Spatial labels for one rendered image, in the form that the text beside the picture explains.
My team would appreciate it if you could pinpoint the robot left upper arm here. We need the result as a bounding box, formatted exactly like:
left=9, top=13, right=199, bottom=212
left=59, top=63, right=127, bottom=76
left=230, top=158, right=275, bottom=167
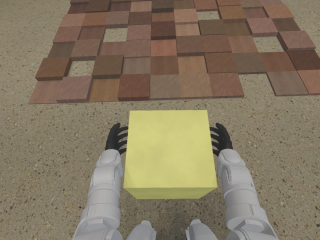
left=73, top=227, right=123, bottom=240

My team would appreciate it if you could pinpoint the robot right upper arm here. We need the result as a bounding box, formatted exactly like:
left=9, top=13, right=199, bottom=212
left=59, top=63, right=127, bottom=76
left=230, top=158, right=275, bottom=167
left=226, top=228, right=277, bottom=240

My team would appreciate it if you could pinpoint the right robot hand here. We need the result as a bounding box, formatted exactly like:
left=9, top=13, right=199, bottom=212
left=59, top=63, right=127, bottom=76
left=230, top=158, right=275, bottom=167
left=209, top=123, right=233, bottom=157

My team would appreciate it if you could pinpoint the right robot shin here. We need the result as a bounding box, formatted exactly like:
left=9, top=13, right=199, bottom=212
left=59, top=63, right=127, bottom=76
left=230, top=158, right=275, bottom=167
left=190, top=219, right=201, bottom=226

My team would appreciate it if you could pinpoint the right robot thigh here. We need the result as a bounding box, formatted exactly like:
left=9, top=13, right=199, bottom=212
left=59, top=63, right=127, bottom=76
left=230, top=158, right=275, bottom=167
left=185, top=223, right=218, bottom=240

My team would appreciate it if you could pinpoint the left robot forearm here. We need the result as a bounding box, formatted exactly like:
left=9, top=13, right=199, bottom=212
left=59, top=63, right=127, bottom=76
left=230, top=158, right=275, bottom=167
left=72, top=149, right=124, bottom=240

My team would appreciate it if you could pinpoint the left robot hand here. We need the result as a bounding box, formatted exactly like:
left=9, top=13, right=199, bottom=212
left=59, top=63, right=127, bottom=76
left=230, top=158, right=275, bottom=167
left=105, top=123, right=129, bottom=155

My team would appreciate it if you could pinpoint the right robot forearm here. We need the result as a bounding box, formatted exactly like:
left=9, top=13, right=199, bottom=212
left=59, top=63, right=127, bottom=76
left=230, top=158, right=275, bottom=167
left=216, top=149, right=279, bottom=240

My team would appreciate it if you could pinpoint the carton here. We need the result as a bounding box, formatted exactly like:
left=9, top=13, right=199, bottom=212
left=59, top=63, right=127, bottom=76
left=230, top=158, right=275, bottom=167
left=123, top=110, right=218, bottom=199

